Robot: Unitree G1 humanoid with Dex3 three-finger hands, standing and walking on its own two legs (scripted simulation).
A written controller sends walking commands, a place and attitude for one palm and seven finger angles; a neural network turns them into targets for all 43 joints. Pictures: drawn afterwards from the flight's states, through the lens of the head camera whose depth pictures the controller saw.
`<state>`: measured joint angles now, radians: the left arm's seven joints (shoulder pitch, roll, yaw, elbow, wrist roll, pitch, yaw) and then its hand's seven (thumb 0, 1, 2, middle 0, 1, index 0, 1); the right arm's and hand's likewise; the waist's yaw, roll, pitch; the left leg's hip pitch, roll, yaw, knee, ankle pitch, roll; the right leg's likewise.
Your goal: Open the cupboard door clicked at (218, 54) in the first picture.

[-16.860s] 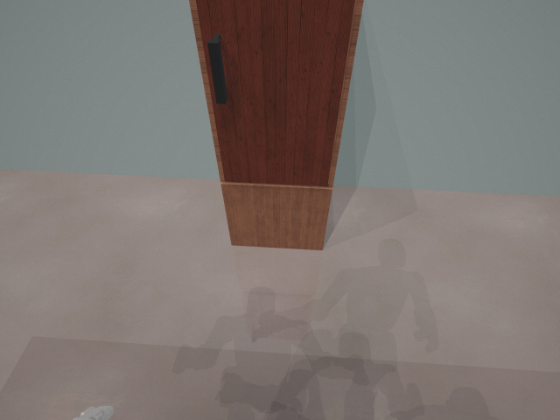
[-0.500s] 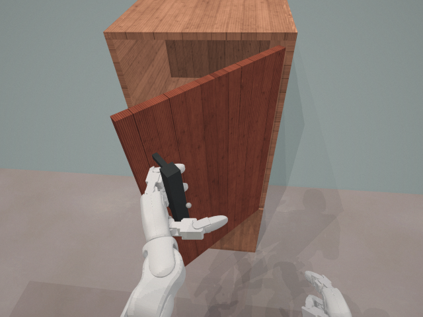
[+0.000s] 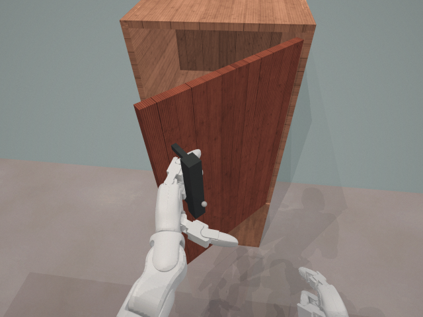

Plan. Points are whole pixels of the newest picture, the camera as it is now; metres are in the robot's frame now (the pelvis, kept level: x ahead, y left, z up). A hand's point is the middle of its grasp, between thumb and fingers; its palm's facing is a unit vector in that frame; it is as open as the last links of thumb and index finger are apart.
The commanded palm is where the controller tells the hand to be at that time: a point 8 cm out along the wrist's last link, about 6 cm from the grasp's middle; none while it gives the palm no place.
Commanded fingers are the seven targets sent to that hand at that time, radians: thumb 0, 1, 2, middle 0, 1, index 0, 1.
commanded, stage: slide the hand sideways off the handle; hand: left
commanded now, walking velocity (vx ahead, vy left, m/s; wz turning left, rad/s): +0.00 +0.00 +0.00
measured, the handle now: (187, 181) +0.34 +0.07 +0.10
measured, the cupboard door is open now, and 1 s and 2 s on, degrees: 46 46 46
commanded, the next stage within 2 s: draw the hand back to the body in 1.10 s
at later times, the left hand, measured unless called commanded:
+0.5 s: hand (202, 222) +0.25 +0.04 +0.10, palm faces -0.16 -0.99 +0.01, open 16.0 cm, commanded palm +0.23 +0.11 +0.10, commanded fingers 0.00 -0.50 0.30 -0.15 -0.30 -0.15 -0.30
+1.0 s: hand (160, 244) +0.22 +0.10 +0.09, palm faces -0.07 -1.00 -0.02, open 16.2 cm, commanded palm +0.18 +0.16 +0.10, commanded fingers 0.00 -0.50 0.30 -0.15 -0.30 -0.15 -0.30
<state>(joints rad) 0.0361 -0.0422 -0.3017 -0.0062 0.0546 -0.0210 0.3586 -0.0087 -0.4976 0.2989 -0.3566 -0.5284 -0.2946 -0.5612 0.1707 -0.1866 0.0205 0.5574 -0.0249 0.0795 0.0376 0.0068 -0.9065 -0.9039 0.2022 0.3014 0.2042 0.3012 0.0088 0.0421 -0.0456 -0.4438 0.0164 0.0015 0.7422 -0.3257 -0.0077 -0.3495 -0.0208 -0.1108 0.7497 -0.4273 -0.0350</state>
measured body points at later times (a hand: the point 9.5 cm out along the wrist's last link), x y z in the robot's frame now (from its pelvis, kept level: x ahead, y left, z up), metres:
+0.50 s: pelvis +0.00 +0.00 +0.01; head -0.01 -0.02 +0.46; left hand +0.26 +0.09 +0.10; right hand +0.16 -0.23 -0.08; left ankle +0.04 +0.13 -0.71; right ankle -0.02 -0.09 -0.71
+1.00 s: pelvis +0.02 -0.01 -0.01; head +0.04 -0.03 +0.44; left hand +0.21 +0.15 +0.10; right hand +0.20 -0.23 -0.08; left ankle +0.04 +0.13 -0.71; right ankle -0.02 -0.09 -0.71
